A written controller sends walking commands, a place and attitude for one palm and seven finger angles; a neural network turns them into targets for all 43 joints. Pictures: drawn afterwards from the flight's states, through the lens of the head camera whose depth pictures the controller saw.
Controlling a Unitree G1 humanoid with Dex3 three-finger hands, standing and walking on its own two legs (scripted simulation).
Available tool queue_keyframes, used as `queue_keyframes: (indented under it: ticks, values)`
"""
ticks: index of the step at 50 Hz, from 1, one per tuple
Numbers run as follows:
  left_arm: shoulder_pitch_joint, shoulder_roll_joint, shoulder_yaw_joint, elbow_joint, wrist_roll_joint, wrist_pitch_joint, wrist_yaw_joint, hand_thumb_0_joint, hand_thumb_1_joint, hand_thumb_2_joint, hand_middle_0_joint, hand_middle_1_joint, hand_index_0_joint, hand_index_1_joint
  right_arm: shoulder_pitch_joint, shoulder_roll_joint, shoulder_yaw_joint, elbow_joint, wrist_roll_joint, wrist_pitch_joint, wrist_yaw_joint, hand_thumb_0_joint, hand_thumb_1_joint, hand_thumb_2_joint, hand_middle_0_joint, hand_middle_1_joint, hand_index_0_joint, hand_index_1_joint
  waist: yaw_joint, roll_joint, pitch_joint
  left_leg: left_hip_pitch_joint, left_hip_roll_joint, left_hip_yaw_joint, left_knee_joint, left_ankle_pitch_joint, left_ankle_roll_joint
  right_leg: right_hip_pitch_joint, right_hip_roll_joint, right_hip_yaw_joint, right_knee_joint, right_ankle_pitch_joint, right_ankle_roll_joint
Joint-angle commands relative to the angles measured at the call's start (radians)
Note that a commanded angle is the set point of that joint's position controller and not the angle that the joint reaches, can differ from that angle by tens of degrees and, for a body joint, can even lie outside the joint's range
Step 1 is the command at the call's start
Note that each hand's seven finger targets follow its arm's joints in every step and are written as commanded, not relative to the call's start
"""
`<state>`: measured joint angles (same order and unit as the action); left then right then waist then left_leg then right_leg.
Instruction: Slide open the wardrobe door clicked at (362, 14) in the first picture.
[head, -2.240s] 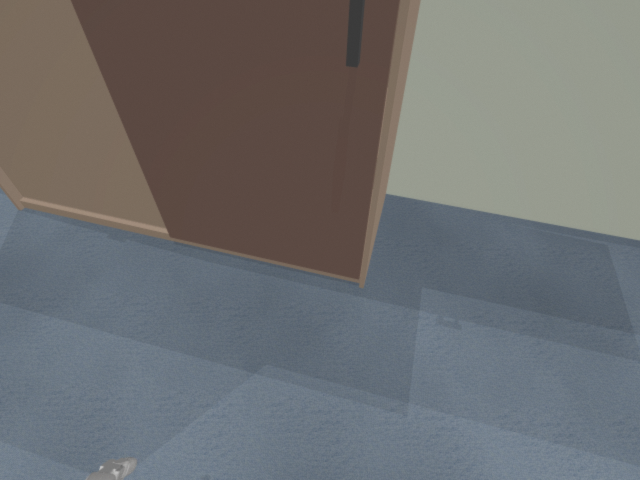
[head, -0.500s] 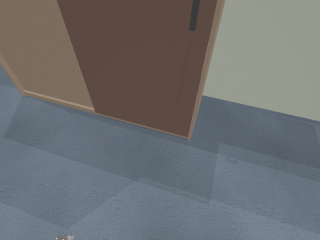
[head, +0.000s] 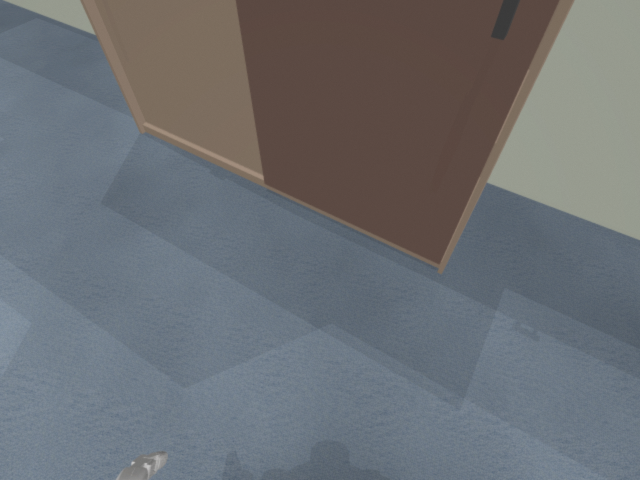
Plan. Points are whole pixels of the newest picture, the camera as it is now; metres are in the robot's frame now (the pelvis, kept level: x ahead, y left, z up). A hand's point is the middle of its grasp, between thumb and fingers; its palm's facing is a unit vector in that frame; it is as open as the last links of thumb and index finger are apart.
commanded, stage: walk to a spot facing it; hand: right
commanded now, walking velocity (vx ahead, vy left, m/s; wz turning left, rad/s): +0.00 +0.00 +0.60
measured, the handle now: out of the picture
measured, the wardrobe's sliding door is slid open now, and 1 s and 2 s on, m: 0.00 0.00 0.00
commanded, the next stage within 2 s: turn to face it in 1.24 s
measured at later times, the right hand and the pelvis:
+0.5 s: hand (435, 449) +0.19 -0.16 -0.15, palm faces -0.37 +0.91 -0.19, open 7.3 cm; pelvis +0.01 -0.01 +0.00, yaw +20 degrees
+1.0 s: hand (395, 414) +0.24 -0.11 -0.20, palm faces -0.43 +0.89 -0.17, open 7.3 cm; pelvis +0.17 +0.07 -0.02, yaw +31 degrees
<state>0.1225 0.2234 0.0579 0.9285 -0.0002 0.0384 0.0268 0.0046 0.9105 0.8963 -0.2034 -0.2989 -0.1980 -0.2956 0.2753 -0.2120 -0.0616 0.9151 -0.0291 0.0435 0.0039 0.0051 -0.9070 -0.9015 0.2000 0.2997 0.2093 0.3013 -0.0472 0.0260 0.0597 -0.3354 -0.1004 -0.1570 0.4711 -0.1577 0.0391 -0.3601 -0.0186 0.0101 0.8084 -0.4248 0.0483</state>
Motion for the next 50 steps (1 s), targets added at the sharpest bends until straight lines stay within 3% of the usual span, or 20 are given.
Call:
queue_keyframes:
  ticks: [1,3,4,5,6,8,10,14,23,25,27,28,29,31,34,44,46,48,49,50]
  values:
    - [0.077,0.086,0.02,-0.078,-0.004,-0.035,0.014,0.0,0.9,0.9,-0.2,-0.3,-0.2,-0.3,-0.034,-0.224,-0.061,-0.084,0.002,-0.009,-0.016,0.0,-0.9,-0.9,0.2,0.3,0.2,0.3,0.042,0.13,-0.163,0.104,0.232,-0.337,-0.105,0.181,0.1,0.098,0.03,-0.004,-0.238,0.047,-0.018]
    - [0.161,0.124,0.026,-0.06,-0.004,-0.049,0.022,0.0,0.9,0.9,-0.2,-0.3,-0.2,-0.3,-0.074,-0.183,-0.051,-0.105,0.011,-0.005,-0.012,0.0,-0.9,-0.9,0.2,0.3,0.2,0.3,0.089,0.029,-0.163,-0.132,0.127,-0.253,-0.004,-0.01,0.016,0.359,-0.049,0.062,-0.453,0.133,-0.051]
    - [0.151,0.217,0.04,-0.076,0.012,-0.054,0.022,0.0,0.9,0.9,-0.2,-0.3,-0.2,-0.3,-0.072,-0.12,-0.042,-0.129,0.018,-0.002,0.0,0.0,-0.9,-0.9,0.2,0.3,0.2,0.3,0.089,-0.266,-0.131,-0.328,-0.009,-0.076,0.211,-0.243,-0.037,0.428,-0.294,0.317,-0.585,0.074,-0.121]
    - [0.112,0.257,0.043,-0.108,0.014,-0.046,0.021,0.0,0.9,0.9,-0.2,-0.3,-0.2,-0.3,-0.092,-0.138,-0.052,-0.147,0.005,-0.004,0.006,0.0,-0.9,-0.9,0.2,0.3,0.2,0.3,0.077,-0.289,-0.06,-0.332,0.012,0.06,0.473,-0.386,-0.084,0.252,-0.468,0.407,-0.61,0.141,-0.201]
    - [0.065,0.199,0.029,-0.102,0.021,-0.051,0.023,0.0,0.9,0.9,-0.2,-0.3,-0.2,-0.3,-0.107,-0.171,-0.065,-0.117,-0.011,0.003,0.008,0.0,-0.9,-0.9,0.2,0.3,0.2,0.3,0.061,-0.232,-0.017,-0.293,0.045,0.02,0.611,-0.324,-0.099,0.145,-0.402,0.356,-0.598,0.239,-0.186]
    - [-0.012,0.144,0.006,-0.128,0.021,-0.059,0.024,0.0,0.9,0.9,-0.2,-0.3,-0.2,-0.3,-0.028,-0.154,-0.065,-0.081,-0.006,0.007,0.024,0.0,-0.9,-0.9,0.2,0.3,0.2,0.3,-0.002,-0.166,-0.036,-0.265,0.069,0.074,0.758,-0.235,-0.106,0.135,-0.289,0.144,-0.53,0.403,-0.163]
    - [0.043,0.138,0.009,-0.117,0.023,-0.064,0.023,0.0,0.9,0.9,-0.2,-0.3,-0.2,-0.3,-0.053,-0.126,-0.051,-0.086,-0.001,0.01,0.031,0.0,-0.9,-0.9,0.2,0.3,0.2,0.3,0.022,-0.174,-0.04,-0.296,0.083,0.106,0.754,-0.218,-0.119,0.229,-0.245,0.059,-0.484,0.549,-0.17]
    - [0.21,0.161,0.02,-0.06,0.026,-0.072,0.015,0.0,0.9,0.9,-0.2,-0.3,-0.2,-0.3,-0.174,-0.101,-0.034,-0.123,-0.001,0.006,0.048,0.0,-0.9,-0.9,0.2,0.3,0.2,0.3,0.093,-0.163,-0.029,-0.351,0.132,0.158,0.617,-0.216,-0.118,0.373,-0.302,0.067,-0.525,0.399,-0.198]
    - [0.275,0.179,0.032,0.003,0.037,-0.084,-0.004,0.0,0.9,0.9,-0.2,-0.3,-0.2,-0.3,-0.296,-0.066,-0.021,-0.15,-0.002,-0.013,0.068,0.0,-0.9,-0.9,0.2,0.3,0.2,0.3,0.119,-0.213,0.027,-0.174,0.161,0.262,0.276,-0.235,-0.076,0.286,-0.351,-0.075,-0.554,0.215,-0.164]
    - [0.264,0.189,0.032,0.006,0.039,-0.085,-0.007,0.0,0.9,0.9,-0.2,-0.3,-0.2,-0.3,-0.261,-0.066,-0.025,-0.143,-0.002,-0.025,0.066,0.0,-0.9,-0.9,0.2,0.3,0.2,0.3,0.094,-0.196,0.005,-0.062,0.139,0.283,0.169,-0.237,-0.054,0.267,-0.352,-0.12,-0.484,0.27,-0.139]
    - [0.246,0.185,0.027,0.001,0.027,-0.084,-0.016,0.0,0.9,0.9,-0.2,-0.3,-0.2,-0.3,-0.034,-0.122,-0.04,-0.066,-0.004,-0.047,0.054,0.0,-0.9,-0.9,0.2,0.3,0.2,0.3,-0.022,-0.075,-0.112,0.311,0.097,0.304,-0.009,-0.127,-0.003,0.141,-0.276,-0.25,-0.131,0.433,-0.066]
    - [0.254,0.108,0.007,-0.03,0.013,-0.083,-0.033,0.0,0.9,0.9,-0.2,-0.3,-0.2,-0.3,0.12,-0.261,-0.069,-0.023,-0.008,-0.065,0.034,0.0,-0.9,-0.9,0.2,0.3,0.2,0.3,-0.084,0.232,-0.233,0.644,0.36,-0.051,-0.109,-0.249,0.096,-0.189,-0.184,-0.308,0.192,0.105,-0.009]
    - [0.129,0.097,-0.003,-0.101,0.019,-0.083,-0.029,0.0,0.9,0.9,-0.2,-0.3,-0.2,-0.3,0.214,-0.345,-0.085,0.004,0.021,-0.06,0.018,0.0,-0.9,-0.9,0.2,0.3,0.2,0.3,-0.122,0.287,-0.227,0.651,0.528,-0.389,-0.178,-0.074,0.175,-0.402,-0.094,-0.175,0.408,-0.2,0.008]
    - [0.049,0.114,0.012,-0.096,0.019,-0.08,-0.026,0.0,0.9,0.9,-0.2,-0.3,-0.2,-0.3,0.091,-0.288,-0.069,-0.017,0.02,-0.062,0.002,0.0,-0.9,-0.9,0.2,0.3,0.2,0.3,-0.073,0.144,-0.079,0.396,0.489,-0.34,-0.255,-0.329,0.192,-0.428,-0.162,-0.048,0.471,-0.057,-0.002]
    - [0.168,0.087,0.017,-0.021,0.036,-0.057,-0.036,0.0,0.9,0.9,-0.2,-0.3,-0.2,-0.3,-0.074,-0.182,-0.035,-0.045,0.007,-0.077,-0.002,0.0,-0.9,-0.9,0.2,0.3,0.2,0.3,0.055,0.071,0.005,0.122,0.356,-0.058,-0.273,-0.204,0.126,-0.24,-0.174,-0.074,0.309,0.094,0.026]
    - [0.044,0.046,0.014,-0.07,0.023,-0.084,-0.059,0.0,0.9,0.9,-0.2,-0.3,-0.2,-0.3,0.038,-0.173,-0.03,0.046,0.002,-0.108,-0.007,0.0,-0.9,-0.9,0.2,0.3,0.2,0.3,0.034,0.095,0.037,0.143,0.324,-0.04,-0.255,-0.096,0.123,-0.129,-0.109,-0.097,-0.085,0.213,0.008]
    - [0.067,0.054,0.017,-0.063,0.022,-0.093,-0.054,0.0,0.9,0.9,-0.2,-0.3,-0.2,-0.3,0.035,-0.174,-0.033,0.054,0.003,-0.105,-0.009,0.0,-0.9,-0.9,0.2,0.3,0.2,0.3,0.054,0.083,0.04,0.123,0.322,-0.045,-0.207,-0.056,0.112,-0.019,-0.088,-0.104,-0.167,0.211,-0.006]
    - [0.254,0.107,0.031,0.004,0.026,-0.107,-0.035,0.0,0.9,0.9,-0.2,-0.3,-0.2,-0.3,0.026,-0.15,-0.035,0.056,0.007,-0.103,-0.007,0.0,-0.9,-0.9,0.2,0.3,0.2,0.3,0.136,-0.038,-0.037,0.034,0.231,0.011,0.069,0.081,0.069,0.286,-0.062,-0.099,-0.295,0.217,-0.019]
    - [0.399,0.209,0.054,0.037,0.044,-0.115,-0.02,0.0,0.9,0.9,-0.2,-0.3,-0.2,-0.3,0.063,-0.089,-0.031,0.043,0.019,-0.095,0.002,0.0,-0.9,-0.9,0.2,0.3,0.2,0.3,0.181,-0.271,-0.147,-0.106,0.11,0.119,0.376,-0.089,0.02,0.475,-0.275,0.159,-0.4,0.1,-0.08]
    - [0.474,0.269,0.054,0.052,0.041,-0.109,-0.015,0.0,0.9,0.9,-0.2,-0.3,-0.2,-0.3,0.067,-0.052,-0.018,0.017,0.02,-0.096,0.01,0.0,-0.9,-0.9,0.2,0.3,0.2,0.3,0.179,-0.422,-0.169,-0.265,0.024,0.187,0.669,-0.424,-0.012,0.517,-0.472,0.45,-0.567,0.019,-0.155]
